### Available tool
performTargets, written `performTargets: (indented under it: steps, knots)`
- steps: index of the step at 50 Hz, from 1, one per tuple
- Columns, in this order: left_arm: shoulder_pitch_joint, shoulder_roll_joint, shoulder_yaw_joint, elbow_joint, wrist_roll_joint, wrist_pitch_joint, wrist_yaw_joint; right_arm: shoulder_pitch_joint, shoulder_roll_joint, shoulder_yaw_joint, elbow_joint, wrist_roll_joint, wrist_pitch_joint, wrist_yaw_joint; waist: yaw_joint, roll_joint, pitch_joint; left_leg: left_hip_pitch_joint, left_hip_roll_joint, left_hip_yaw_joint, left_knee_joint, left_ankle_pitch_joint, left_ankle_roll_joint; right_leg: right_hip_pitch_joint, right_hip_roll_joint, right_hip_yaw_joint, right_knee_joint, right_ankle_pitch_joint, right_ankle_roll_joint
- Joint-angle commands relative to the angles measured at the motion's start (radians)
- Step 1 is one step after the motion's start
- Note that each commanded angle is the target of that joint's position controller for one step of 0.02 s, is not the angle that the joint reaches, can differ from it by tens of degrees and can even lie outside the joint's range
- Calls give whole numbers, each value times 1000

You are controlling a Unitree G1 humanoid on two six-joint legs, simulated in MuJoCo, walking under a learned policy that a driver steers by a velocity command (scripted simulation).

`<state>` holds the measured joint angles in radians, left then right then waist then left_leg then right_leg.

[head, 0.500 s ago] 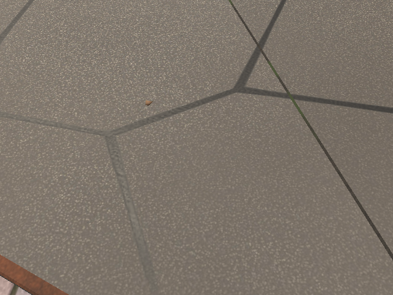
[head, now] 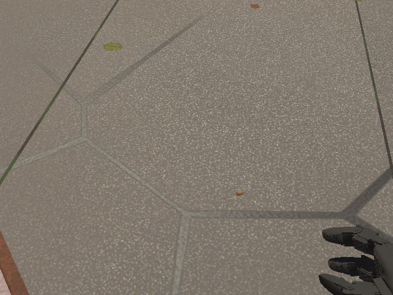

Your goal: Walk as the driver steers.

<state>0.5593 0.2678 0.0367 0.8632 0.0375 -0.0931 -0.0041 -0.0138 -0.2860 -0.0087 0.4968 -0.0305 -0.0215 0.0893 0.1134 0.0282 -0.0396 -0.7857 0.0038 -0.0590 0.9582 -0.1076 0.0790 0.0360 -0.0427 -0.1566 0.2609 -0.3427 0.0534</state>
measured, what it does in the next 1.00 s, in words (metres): walks ahead: left foot, then right foot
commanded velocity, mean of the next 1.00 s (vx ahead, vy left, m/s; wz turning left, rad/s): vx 1.00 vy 0.00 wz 0.07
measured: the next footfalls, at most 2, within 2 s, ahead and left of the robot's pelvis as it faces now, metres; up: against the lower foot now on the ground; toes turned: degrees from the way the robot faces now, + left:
left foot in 0.12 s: +0.29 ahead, +0.10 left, +0.00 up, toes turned +3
right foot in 0.56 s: +0.76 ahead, -0.04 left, +0.00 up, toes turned +0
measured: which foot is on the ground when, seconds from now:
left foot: up 0.00-0.10, down 0.12-0.58, up 0.60-1.00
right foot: down 0.00-0.12, up 0.14-0.54, down 0.56-1.00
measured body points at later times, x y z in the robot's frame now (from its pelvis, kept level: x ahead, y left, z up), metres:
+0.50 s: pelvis +0.47 +0.04 -0.02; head +0.50 +0.04 +0.43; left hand +0.73 +0.25 -0.08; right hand +0.39 -0.23 -0.14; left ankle +0.25 +0.10 -0.73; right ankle +0.71 -0.07 -0.70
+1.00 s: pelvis +0.97 +0.07 -0.02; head +1.01 +0.08 +0.43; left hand +0.87 +0.33 -0.16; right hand +1.25 -0.12 -0.08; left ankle +1.16 +0.18 -0.73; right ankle +0.73 -0.04 -0.73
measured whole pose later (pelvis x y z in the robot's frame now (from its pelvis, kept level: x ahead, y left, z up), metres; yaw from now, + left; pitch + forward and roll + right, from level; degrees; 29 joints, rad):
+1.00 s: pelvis +0.97 +0.07 -0.02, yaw +2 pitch +2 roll -1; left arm 0.52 0.27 0.04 0.96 0.01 -0.10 -0.01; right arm -0.05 -0.25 0.03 0.66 -0.04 -0.07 0.04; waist 0.09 0.00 0.04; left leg -0.61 0.02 0.07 0.52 0.01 0.13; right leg 0.28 0.04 -0.04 0.15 -0.42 -0.03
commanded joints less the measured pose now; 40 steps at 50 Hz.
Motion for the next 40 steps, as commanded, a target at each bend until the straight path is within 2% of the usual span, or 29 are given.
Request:
performTargets:
  steps: [1,3,4,5,6,7,8,9,10,11,12,13,15,18,21,23,25,26,27,28,29,30,31,32,33,34,35,36,40]
  knots:
    - [-40,162,35,-29,-8,-11,-2,-128,-26,0,-59,1,-12,13,-35,-88,145,153,-3,142,-237,6,37,-76,-186,56,-230,371,-168]
    - [-28,195,37,-3,-15,-4,2,-65,-40,-7,-33,-9,-14,-6,-80,-156,83,286,-61,201,-299,-87,73,26,-200,9,-74,927,-162]
    - [-31,223,42,2,-13,2,8,33,-72,-22,-7,-14,-17,-19,-142,-187,8,405,-99,207,-313,-142,93,54,-216,-2,84,1159,-157]
    - [-60,250,48,-3,-21,11,13,244,-99,-40,59,-14,-24,-33,-253,-190,-92,644,-128,205,-387,-121,113,-4,-207,-18,316,1237,-153]
    - [-102,243,48,-29,-27,12,17,442,-149,-66,127,-25,-28,-50,-354,-166,-191,955,-53,104,-379,-127,126,-228,-172,-8,615,1025,-147]
    - [-75,76,15,-96,-28,10,-6,470,-253,-89,148,-41,-33,-71,-263,91,-297,1247,226,-310,-412,-448,147,-603,-41,47,979,94,-131]
    - [-111,101,17,-145,-35,-1,-9,512,-295,-102,139,-22,-34,-79,-271,156,-429,1300,356,-755,-596,-475,181,-774,68,225,1192,-142,-138]
    - [-227,129,24,-173,-31,-5,-2,468,-253,-101,172,-18,-37,-87,-253,62,-249,1203,307,-625,-625,-351,176,-892,7,250,1206,-28,-150]
    - [-258,104,11,-175,-29,-12,-3,436,-198,-89,192,-8,-46,-88,-214,7,-92,1019,280,-478,-635,-214,179,-881,-32,221,1143,46,-141]
    - [-260,90,5,-165,-17,-6,-7,394,-154,-79,201,-9,-57,-84,-164,-35,-24,872,232,-386,-657,-145,157,-821,-62,216,1070,64,-130]
    - [-234,81,2,-153,1,10,-14,359,-111,-64,208,-2,-62,-83,-114,-33,12,747,179,-308,-693,-123,134,-747,-83,217,1022,68,-120]
    - [-198,67,-3,-149,5,27,-26,358,-88,-55,213,2,-68,-85,-85,27,10,681,179,-287,-726,-124,148,-699,-92,219,990,61,-105]
    - [-283,51,-7,-176,11,48,-40,401,-68,-49,247,20,-82,-84,-82,31,93,629,164,-241,-799,-93,163,-761,-112,201,918,53,-82]
    - [-492,43,-22,-247,5,44,-47,443,-72,-50,270,23,-95,-74,-113,-7,190,599,101,-104,-877,107,147,-812,-107,135,683,242,-73]
    - [-578,33,-36,-268,-14,33,-66,466,-108,-54,290,46,-114,-74,-124,-14,184,552,95,-14,-978,292,116,-565,-48,73,421,504,-109]
    - [-598,54,-32,-266,-19,34,-59,487,-143,-58,318,46,-116,-76,-124,-16,181,673,121,18,-981,472,98,-513,-12,56,338,552,-138]
    - [-557,91,-19,-254,-8,36,-41,505,-191,-65,340,30,-105,-84,-98,26,101,843,143,44,-824,891,71,-449,69,19,325,421,-169]
    - [-470,121,-5,-234,-5,37,-29,509,-211,-68,352,12,-92,-93,-50,56,29,894,161,47,-663,1055,59,-359,107,22,333,329,-186]
    - [-288,154,13,-181,-7,39,-14,490,-226,-73,358,-4,-73,-105,35,77,-63,873,169,53,-430,1109,53,-182,130,32,342,236,-202]
    - [-79,194,34,-121,0,43,4,446,-224,-72,353,-14,-61,-113,143,67,-146,740,138,76,-124,976,45,47,79,73,334,170,-223]
    - [31,289,66,-99,21,44,23,479,-102,-45,316,-1,-67,-105,118,-124,-250,449,15,89,349,360,31,292,-161,377,344,-100,-281]
    - [-27,315,73,-107,18,43,7,594,-37,-27,283,48,-86,-86,-3,-379,-395,154,-155,-54,624,-354,13,442,-364,1013,98,-225,-400]
    - [-144,229,68,-122,1,42,-5,456,-99,-32,273,29,-88,-98,1,-174,-245,51,-56,-76,626,-255,39,334,-301,946,36,-242,-374]
    - [-190,167,55,-105,-9,33,-7,365,-102,-29,254,25,-91,-95,-25,-62,-95,45,-8,-55,558,-179,37,154,-278,768,23,-130,-356]
    - [-211,125,46,-88,-2,25,-9,326,-84,-22,249,14,-88,-90,-57,22,-20,86,30,-51,478,-166,37,5,-238,659,-2,-58,-332]
    - [-222,89,33,-69,0,17,-7,308,-62,-17,238,-3,-74,-81,-98,24,34,133,54,-57,430,-169,32,-125,-186,564,-28,-18,-299]
    - [-219,70,24,-52,-2,11,-5,338,-39,-9,233,-11,-56,-67,-139,-33,47,174,69,-58,389,-181,19,-212,-177,518,-60,-34,-296]
    - [-204,61,21,-36,-11,0,-6,315,-24,-4,225,-14,-43,-60,-150,-50,83,164,90,-51,347,-192,6,-262,-159,484,-98,-32,-295]
    - [-177,103,30,-15,-29,-32,-19,78,-24,14,127,-16,-41,-43,-139,-41,199,88,146,34,-2,32,-30,-337,-85,291,-230,153,-282]
Velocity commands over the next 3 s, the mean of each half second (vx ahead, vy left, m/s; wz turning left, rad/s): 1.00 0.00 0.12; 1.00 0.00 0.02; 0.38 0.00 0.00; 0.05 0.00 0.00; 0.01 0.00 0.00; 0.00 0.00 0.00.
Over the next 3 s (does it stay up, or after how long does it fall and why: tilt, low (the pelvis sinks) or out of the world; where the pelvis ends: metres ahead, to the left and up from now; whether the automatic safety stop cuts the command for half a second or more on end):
stays up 1.37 0.14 0.01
